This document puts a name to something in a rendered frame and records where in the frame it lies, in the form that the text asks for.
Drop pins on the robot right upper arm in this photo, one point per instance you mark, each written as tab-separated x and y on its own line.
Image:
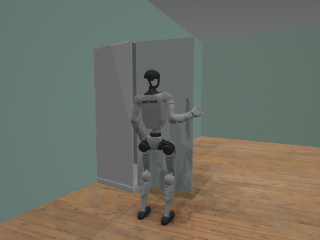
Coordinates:
170	106

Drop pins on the left robot thigh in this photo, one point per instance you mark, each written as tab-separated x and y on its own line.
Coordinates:
147	159

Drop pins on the left robot forearm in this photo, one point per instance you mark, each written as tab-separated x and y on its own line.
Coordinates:
138	129

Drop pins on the left robot hand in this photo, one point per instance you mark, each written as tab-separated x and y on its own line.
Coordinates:
142	137

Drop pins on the robot left upper arm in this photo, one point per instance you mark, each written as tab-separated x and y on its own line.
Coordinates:
136	109

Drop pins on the right robot forearm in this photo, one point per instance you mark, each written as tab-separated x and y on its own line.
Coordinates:
183	117

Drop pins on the fridge door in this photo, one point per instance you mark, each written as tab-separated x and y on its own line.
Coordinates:
173	59

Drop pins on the right robot hand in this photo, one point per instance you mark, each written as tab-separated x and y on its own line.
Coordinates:
196	111

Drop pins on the robot head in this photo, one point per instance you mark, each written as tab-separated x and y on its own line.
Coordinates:
150	75

